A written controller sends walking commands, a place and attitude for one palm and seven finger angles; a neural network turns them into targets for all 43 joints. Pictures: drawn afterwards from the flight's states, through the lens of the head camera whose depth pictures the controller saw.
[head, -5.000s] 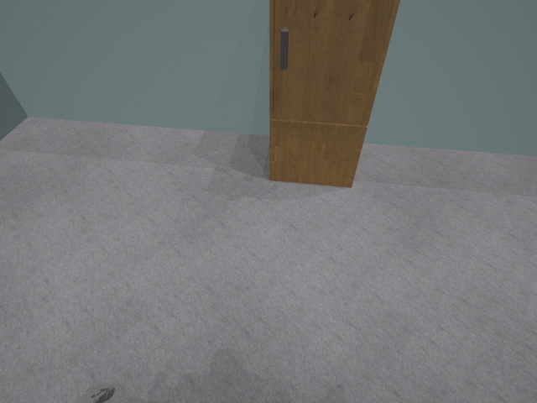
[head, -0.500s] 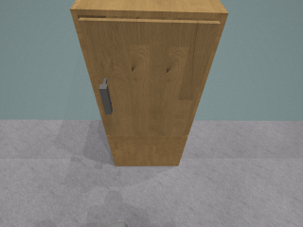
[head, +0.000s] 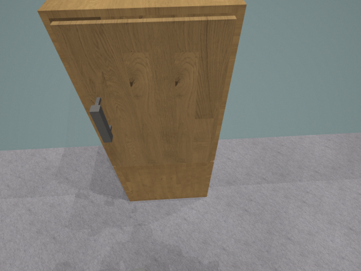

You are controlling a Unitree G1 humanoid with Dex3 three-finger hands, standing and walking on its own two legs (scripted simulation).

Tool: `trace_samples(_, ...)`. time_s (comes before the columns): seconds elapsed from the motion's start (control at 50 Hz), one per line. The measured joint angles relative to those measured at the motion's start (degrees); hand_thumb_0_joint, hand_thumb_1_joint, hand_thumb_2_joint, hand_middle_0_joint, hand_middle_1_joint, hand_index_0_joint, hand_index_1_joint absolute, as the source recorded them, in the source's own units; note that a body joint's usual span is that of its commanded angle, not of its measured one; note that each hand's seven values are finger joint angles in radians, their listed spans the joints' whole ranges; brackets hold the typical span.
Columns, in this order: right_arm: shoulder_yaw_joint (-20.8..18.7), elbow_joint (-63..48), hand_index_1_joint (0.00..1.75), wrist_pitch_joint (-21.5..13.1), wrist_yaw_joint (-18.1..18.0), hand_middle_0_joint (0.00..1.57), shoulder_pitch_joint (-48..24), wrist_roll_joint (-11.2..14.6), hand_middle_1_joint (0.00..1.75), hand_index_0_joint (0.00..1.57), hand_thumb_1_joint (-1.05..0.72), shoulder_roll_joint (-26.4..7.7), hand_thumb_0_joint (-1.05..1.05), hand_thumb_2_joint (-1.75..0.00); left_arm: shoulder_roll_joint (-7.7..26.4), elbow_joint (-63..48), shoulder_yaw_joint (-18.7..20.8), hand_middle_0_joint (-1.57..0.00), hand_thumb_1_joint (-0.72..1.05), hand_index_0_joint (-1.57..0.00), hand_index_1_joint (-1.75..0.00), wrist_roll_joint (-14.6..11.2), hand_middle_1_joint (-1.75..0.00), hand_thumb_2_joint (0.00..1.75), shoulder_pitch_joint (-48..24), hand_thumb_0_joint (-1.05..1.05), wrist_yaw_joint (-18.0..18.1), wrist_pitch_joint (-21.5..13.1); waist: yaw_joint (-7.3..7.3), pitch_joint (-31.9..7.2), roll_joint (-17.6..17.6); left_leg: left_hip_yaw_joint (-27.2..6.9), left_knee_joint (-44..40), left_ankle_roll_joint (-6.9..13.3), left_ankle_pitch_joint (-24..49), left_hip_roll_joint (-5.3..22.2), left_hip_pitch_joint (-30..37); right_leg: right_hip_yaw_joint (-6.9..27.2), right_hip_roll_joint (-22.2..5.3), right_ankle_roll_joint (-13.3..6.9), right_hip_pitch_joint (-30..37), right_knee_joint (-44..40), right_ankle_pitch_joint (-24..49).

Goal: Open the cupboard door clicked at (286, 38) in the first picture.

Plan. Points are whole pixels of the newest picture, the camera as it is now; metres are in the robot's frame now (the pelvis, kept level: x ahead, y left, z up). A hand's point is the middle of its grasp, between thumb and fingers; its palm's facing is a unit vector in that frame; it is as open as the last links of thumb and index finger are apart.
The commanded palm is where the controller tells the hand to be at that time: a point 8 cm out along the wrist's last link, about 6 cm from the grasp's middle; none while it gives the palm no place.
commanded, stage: come to a stop and stand still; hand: left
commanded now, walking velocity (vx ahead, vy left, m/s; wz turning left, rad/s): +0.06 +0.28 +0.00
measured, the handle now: (103, 120) +0.51 +0.28 -0.01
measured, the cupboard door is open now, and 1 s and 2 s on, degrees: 0 0 0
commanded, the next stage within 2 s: look again from close up in 0.94 s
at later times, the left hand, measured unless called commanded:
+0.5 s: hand out of the picture -0.04 +0.23 -0.17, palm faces +0.11 -0.97 -0.22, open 7.4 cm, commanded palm none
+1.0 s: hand out of the picture +0.01 +0.25 -0.16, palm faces +0.04 -0.98 -0.21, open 7.3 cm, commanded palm none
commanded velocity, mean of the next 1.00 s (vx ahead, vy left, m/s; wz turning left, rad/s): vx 0.01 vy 0.06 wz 0.00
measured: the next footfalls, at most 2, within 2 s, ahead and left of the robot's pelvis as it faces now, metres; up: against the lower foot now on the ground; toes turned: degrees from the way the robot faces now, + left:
left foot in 0.48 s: -0.02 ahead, +0.16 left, +0.00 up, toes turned +4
right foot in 0.76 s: +0.01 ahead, -0.06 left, +0.00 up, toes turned -2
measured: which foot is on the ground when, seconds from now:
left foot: down 0.00-0.00, up 0.02-0.46, down 0.48-1.00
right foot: down 0.00-0.48, up 0.50-0.74, down 0.76-1.00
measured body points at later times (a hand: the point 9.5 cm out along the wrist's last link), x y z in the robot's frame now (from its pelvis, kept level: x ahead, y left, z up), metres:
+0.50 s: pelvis -0.03 +0.04 +0.00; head +0.00 +0.05 +0.45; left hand -0.04 +0.28 -0.15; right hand +0.04 -0.22 -0.14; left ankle -0.06 +0.15 -0.73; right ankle +0.02 -0.14 -0.72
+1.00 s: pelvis -0.02 +0.07 +0.02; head -0.01 +0.07 +0.47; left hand +0.00 +0.30 -0.14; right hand -0.02 -0.15 -0.14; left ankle -0.05 +0.15 -0.73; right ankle -0.03 -0.06 -0.73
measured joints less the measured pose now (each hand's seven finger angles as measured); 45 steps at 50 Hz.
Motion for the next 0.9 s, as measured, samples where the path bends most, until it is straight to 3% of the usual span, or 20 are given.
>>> trace_samples(0.04,-0.40,-0.17,0.30,0.91,0.41,0.20,0.46,0.33,0.29,0.20,-0.91,-1.19,0.00,-0.90,-1.12,0.57,-0.64,-0.19,0.91,-0.20,-0.30,0.47,-0.30,0.90,0.32,0.00,0.18,-0.69,0.00,-0.55,1.58,-2.97,6.89,-0.01,-8.45,-1.03,-2.72,-0.21,0.22,-0.18,-0.51,0.95,-0.22)
trace_samples(0.08,-0.83,-0.39,0.30,1.95,0.84,0.20,1.36,0.17,0.29,0.20,-0.91,-2.32,0.00,-0.90,-2.79,0.77,-1.60,-0.19,0.91,-0.20,-0.30,0.62,-0.30,0.90,1.01,0.00,-0.17,-0.35,-0.27,-1.49,3.24,-6.28,14.74,0.64,-12.46,-3.42,-5.33,-0.74,0.23,-0.73,-0.38,0.84,-0.87)
trace_samples(0.16,-0.76,-0.38,0.30,2.34,1.75,0.19,2.88,-0.28,0.29,0.19,-0.91,-2.91,0.00,-0.90,-4.64,1.00,-2.08,-0.20,0.91,-0.20,-0.30,0.40,-0.30,0.90,2.56,0.00,-0.13,-0.17,0.01,-2.95,2.94,-7.76,27.17,0.40,-7.78,-6.72,-8.56,-0.15,-0.64,-0.95,0.70,-4.57,2.37)
trace_samples(0.22,-0.48,-0.41,0.30,2.06,2.12,0.19,4.30,-0.25,0.29,0.19,-0.91,-2.75,0.00,-0.90,-4.86,0.93,-2.12,-0.20,0.91,-0.20,-0.30,0.24,-0.30,0.90,2.85,0.00,0.07,-0.53,0.21,-3.03,1.92,-7.97,28.93,-0.61,-5.28,-7.11,-8.35,-0.53,-1.41,-1.04,1.49,-7.93,4.42)
trace_samples(0.32,-0.14,-0.04,0.30,2.34,2.13,0.19,5.18,-0.09,0.29,0.19,-0.91,-2.60,0.00,-0.90,-4.55,0.86,-2.10,-0.20,0.91,-0.21,-0.30,0.54,-0.30,0.90,3.63,0.00,0.32,-1.29,1.29,-2.66,0.73,-8.08,22.83,-1.41,-6.97,-6.28,-5.26,-1.22,-2.38,-0.44,1.53,-10.03,5.99)
trace_samples(0.4,0.33,-0.30,0.30,1.49,1.95,0.19,4.50,0.47,0.29,0.19,-0.91,-2.07,0.00,-0.90,-3.64,1.68,-1.78,-0.20,0.91,-0.21,-0.30,1.02,-0.30,0.90,4.64,0.00,0.08,-0.85,2.23,-2.49,-0.42,-6.95,11.28,-0.74,-9.83,-5.84,-0.62,-1.04,-2.93,0.64,0.63,-9.88,6.47)
trace_samples(0.44,0.69,-0.73,0.30,0.51,1.72,0.19,4.03,0.74,0.29,0.19,-0.91,-1.58,0.00,-0.90,-2.95,2.39,-1.50,-0.20,0.91,-0.21,-0.30,0.91,-0.30,0.90,5.12,0.00,-0.02,-0.39,2.40,-2.44,-1.07,-6.10,3.24,-0.24,-7.45,-5.97,2.78,-0.75,-3.02,1.52,-0.21,-8.82,6.30)
trace_samples(0.48,1.12,-1.30,0.30,-0.95,1.45,0.19,4.14,0.82,0.29,0.19,-0.91,-1.21,0.00,-0.90,-2.28,3.09,-1.30,-0.20,0.91,-0.21,-0.30,0.39,-0.30,0.90,5.69,0.00,-0.03,0.35,1.96,-2.92,-0.95,-5.97,-4.15,0.80,-5.85,-5.64,6.00,-0.90,-2.57,2.05,-1.90,-5.75,4.81)
trace_samples(0.54,2.19,-1.06,0.30,-1.42,0.96,0.19,4.12,0.38,0.29,0.19,-0.91,1.49,0.00,-0.90,-0.56,4.78,-0.83,-0.20,0.91,-0.20,-0.30,0.16,-0.30,0.90,5.30,0.00,0.29,1.82,1.66,-2.92,-3.46,-5.35,-3.49,2.86,-5.95,-6.62,6.28,0.84,-1.73,0.94,-3.97,1.96,-5.49)
trace_samples(0.62,3.10,0.00,0.30,-1.88,-0.47,0.20,4.35,0.23,0.29,0.20,-0.92,3.23,0.00,-0.90,-0.26,5.83,-1.13,-0.20,0.91,-0.20,-0.30,0.07,-0.30,0.90,4.51,0.01,0.00,1.41,1.28,-3.13,-3.67,-5.15,-7.76,3.99,-3.25,-7.07,8.57,0.44,0.28,0.17,-4.54,9.58,-6.39)
trace_samples(0.7,3.37,1.19,0.30,-2.45,-0.71,0.20,4.10,0.29,0.29,0.20,-0.93,3.00,0.00,-0.90,-1.49,6.15,-2.05,-0.19,0.91,-0.20,-0.30,-0.28,-0.30,0.90,3.34,0.01,-0.12,0.42,0.90,-2.70,-3.10,-4.39,-9.72,4.84,-2.41,-8.41,9.73,-0.76,0.93,0.22,-0.56,3.74,-5.95)
trace_samples(0.78,3.29,2.73,0.30,-2.96,-0.87,0.20,4.43,0.83,0.29,0.20,-0.93,2.84,0.00,-0.90,-2.99,6.92,-2.79,-0.19,0.91,-0.20,-0.30,-0.43,-0.30,0.90,1.99,0.00,0.18,-0.93,0.51,-2.49,-2.27,-3.62,-7.80,5.06,-3.70,-9.63,9.41,-0.90,1.44,-0.71,5.56,-8.73,2.23)
trace_samples(0.84,3.02,4.02,0.30,-2.85,-0.94,0.20,4.90,1.10,0.29,0.20,-0.93,2.11,0.00,-0.90,-4.19,7.79,-3.33,-0.20,0.93,-0.20,-0.30,-0.42,-0.30,0.90,1.61,0.01,0.70,-1.50,-0.45,-2.76,0.26,-3.97,-8.30,5.18,-3.77,-8.90,10.28,-1.34,2.21,-0.97,7.01,-10.37,2.14)
trace_samples(0.9,3.38,5.17,0.30,-2.91,-0.83,0.20,5.62,0.96,0.29,0.20,-0.93,2.41,0.00,-0.90,-3.96,8.16,-3.59,-0.20,0.93,-0.20,-0.30,-0.64,-0.30,0.90,1.56,0.01,0.75,-1.84,-0.86,-3.06,0.34,-3.79,-9.95,4.99,-2.96,-9.05,11.30,-1.16,2.14,-0.84,7.63,-11.28,2.37)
